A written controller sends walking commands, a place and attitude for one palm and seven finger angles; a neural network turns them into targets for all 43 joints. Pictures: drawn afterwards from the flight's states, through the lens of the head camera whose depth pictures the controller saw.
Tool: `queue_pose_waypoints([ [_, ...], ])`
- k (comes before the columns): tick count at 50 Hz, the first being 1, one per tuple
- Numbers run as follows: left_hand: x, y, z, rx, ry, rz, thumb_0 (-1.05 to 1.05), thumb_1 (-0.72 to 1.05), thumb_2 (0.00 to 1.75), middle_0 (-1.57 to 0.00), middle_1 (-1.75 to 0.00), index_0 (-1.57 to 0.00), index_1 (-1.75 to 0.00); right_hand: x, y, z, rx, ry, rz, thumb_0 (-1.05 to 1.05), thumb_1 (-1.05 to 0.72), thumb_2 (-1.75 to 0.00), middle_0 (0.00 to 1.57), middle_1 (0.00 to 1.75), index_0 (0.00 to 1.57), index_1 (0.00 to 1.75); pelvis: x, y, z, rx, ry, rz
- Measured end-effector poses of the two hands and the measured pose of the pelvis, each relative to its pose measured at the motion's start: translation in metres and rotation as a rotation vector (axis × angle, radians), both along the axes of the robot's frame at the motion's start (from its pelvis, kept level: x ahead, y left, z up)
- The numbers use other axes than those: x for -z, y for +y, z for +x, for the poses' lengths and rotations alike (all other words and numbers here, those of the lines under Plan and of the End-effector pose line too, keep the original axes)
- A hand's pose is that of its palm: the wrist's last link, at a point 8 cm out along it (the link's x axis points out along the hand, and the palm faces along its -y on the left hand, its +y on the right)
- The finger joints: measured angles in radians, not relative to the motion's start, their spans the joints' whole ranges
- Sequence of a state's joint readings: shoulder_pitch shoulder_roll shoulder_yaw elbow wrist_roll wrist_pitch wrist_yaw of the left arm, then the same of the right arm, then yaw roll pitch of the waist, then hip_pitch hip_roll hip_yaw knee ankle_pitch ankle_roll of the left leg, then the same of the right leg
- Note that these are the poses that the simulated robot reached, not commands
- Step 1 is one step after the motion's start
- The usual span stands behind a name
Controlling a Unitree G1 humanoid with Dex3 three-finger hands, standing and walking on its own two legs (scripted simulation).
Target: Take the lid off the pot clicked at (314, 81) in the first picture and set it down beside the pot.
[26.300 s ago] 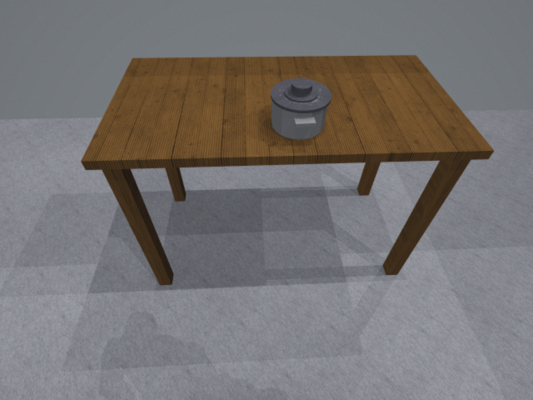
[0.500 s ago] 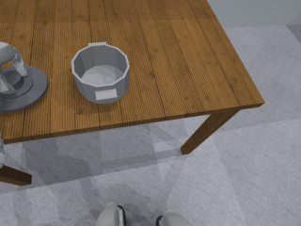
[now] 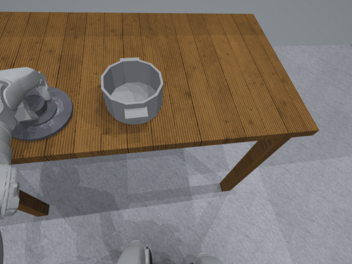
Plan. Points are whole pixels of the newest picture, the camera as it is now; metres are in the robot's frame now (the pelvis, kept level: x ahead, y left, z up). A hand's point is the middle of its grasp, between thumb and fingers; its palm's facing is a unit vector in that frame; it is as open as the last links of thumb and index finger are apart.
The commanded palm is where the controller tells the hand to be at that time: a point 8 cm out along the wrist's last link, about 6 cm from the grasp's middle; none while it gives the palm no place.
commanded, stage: open the fingers wide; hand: left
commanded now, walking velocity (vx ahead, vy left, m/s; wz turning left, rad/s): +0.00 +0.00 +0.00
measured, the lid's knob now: (33, 105) +0.49 +0.32 +0.02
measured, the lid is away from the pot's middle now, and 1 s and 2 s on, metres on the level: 0.24 0.24 0.24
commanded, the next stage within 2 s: raise the empty hand in 0.70 s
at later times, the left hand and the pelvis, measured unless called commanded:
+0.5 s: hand (30, 98) +0.48 +0.31 +0.06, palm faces -0.43 -0.12 -0.90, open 10.5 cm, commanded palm +0.50 +0.30 +0.11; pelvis +0.00 +0.00 +0.00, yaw -1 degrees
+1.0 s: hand (22, 97) +0.47 +0.31 +0.07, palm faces -0.39 -0.12 -0.91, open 11.1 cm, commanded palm +0.50 +0.30 +0.13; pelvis +0.00 -0.01 +0.00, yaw +0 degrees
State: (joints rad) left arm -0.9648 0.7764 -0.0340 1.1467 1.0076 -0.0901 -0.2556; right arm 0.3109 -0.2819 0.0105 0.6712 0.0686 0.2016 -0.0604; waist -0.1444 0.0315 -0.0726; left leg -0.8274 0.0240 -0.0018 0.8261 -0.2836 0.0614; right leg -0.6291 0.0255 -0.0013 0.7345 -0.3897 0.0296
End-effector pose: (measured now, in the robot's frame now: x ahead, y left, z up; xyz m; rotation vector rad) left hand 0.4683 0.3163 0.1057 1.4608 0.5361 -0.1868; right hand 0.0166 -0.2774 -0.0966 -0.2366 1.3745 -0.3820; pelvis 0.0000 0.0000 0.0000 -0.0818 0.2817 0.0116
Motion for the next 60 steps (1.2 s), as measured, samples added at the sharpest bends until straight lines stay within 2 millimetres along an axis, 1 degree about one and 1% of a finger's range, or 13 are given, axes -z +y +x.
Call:
queue_pose_waypoints([
  [3, -0.001, -0.001, -0.002, -0.001, 0.004, -0.004, 0.0, 0.17, 0.78, -0.57, -0.96, -0.58, -0.97, -0.001, -0.003, 0.002, -0.01, -0.004, -0.01, 0.0, -0.9, -0.89, 0.21, 0.3, 0.2, 0.3, 0.0, -0.001, -0.002, -0.005, -0.005, 0.002],
  [7, -0.001, 0.001, -0.001, -0.003, 0.007, -0.008, 0.0, 0.16, 0.78, -0.56, -0.95, -0.57, -0.96, -0.002, -0.006, -0.001, -0.011, -0.003, -0.026, 0.0, -0.9, -0.89, 0.21, 0.3, 0.2, 0.3, 0.001, -0.003, -0.003, -0.005, -0.003, 0.003],
  [14, -0.003, 0.0, 0.004, 0.01, 0.007, 0.005, 0.0, 0.12, 0.76, -0.52, -0.93, -0.52, -0.93, -0.003, -0.01, -0.016, 0.008, 0.036, -0.04, 0.0, -0.9, -0.89, 0.21, 0.3, 0.2, 0.3, 0.002, -0.004, -0.003, -0.001, 0.009, 0.001],
  [19, -0.006, -0.004, 0.009, 0.018, -0.001, -0.002, 0.0, 0.08, 0.74, -0.47, -0.9, -0.47, -0.9, -0.001, -0.009, -0.028, 0.027, 0.069, -0.031, 0.0, -0.9, -0.9, 0.21, 0.3, 0.2, 0.3, 0.002, -0.004, -0.001, 0.002, 0.013, 0.002],
  [26, -0.008, -0.008, 0.014, 0.016, -0.015, -0.006, 0.0, 0.02, 0.7, -0.4, -0.86, -0.41, -0.87, 0.0, -0.005, -0.035, 0.057, 0.075, -0.012, 0.0, -0.9, -0.9, 0.21, 0.3, 0.2, 0.3, 0.002, -0.004, 0.001, 0.013, 0.016, 0.005],
  [32, -0.01, -0.007, 0.01, 0.009, -0.018, -0.001, 0.0, -0.01, 0.69, -0.38, -0.84, -0.38, -0.85, 0.002, -0.002, -0.031, 0.062, 0.063, 0.011, 0.0, -0.9, -0.9, 0.21, 0.3, 0.2, 0.3, 0.001, -0.004, 0.003, 0.017, 0.009, 0.007],
  [38, -0.01, -0.004, 0.002, 0.004, -0.007, 0.007, 0.0, -0.03, 0.7, -0.38, -0.83, -0.38, -0.83, 0.003, -0.001, -0.021, 0.043, 0.042, 0.017, 0.0, -0.9, -0.89, 0.21, 0.3, 0.2, 0.3, 0.0, -0.004, 0.001, 0.009, -0.003, 0.008],
  [43, -0.011, -0.006, -0.002, 0.019, -0.014, 0.004, 0.0, -0.03, 0.7, -0.38, -0.82, -0.38, -0.83, 0.002, -0.004, -0.013, 0.022, 0.027, 0.009, 0.0, -0.9, -0.89, 0.21, 0.3, 0.2, 0.3, -0.001, -0.004, -0.001, 0.002, -0.009, 0.007],
  [46, -0.017, -0.007, -0.002, 0.024, -0.034, -0.004, 0.0, -0.03, 0.7, -0.38, -0.82, -0.38, -0.83, 0.0, -0.006, -0.009, 0.017, 0.016, 0.0, 0.0, -0.9, -0.89, 0.21, 0.3, 0.2, 0.3, -0.002, -0.005, -0.002, 0.001, -0.014, 0.007],
  [50, -0.024, -0.003, -0.001, 0.0, -0.047, 0.002, 0.0, -0.03, 0.7, -0.38, -0.82, -0.38, -0.82, -0.003, -0.009, -0.006, 0.014, 0.0, -0.01, 0.0, -0.9, -0.89, 0.21, 0.3, 0.2, 0.3, -0.003, -0.005, -0.002, -0.001, -0.019, 0.008],
  [54, -0.035, -0.004, 0.001, -0.002, -0.054, 0.017, 0.0, -0.03, 0.7, -0.38, -0.82, -0.38, -0.82, -0.004, -0.009, -0.006, 0.009, 0.0, -0.01, 0.0, -0.9, -0.9, 0.21, 0.3, 0.2, 0.3, -0.004, -0.004, -0.001, -0.003, -0.024, 0.006],
  [60, -0.045, -0.001, 0.004, -0.027, -0.031, 0.004, 0.0, -0.03, 0.71, -0.38, -0.82, -0.38, -0.82, -0.006, -0.007, -0.009, 0.025, -0.005, -0.008, 0.0, -0.9, -0.9, 0.21, 0.3, 0.2, 0.3, -0.007, -0.004, 0.002, 0.001, -0.036, 0.011],
])
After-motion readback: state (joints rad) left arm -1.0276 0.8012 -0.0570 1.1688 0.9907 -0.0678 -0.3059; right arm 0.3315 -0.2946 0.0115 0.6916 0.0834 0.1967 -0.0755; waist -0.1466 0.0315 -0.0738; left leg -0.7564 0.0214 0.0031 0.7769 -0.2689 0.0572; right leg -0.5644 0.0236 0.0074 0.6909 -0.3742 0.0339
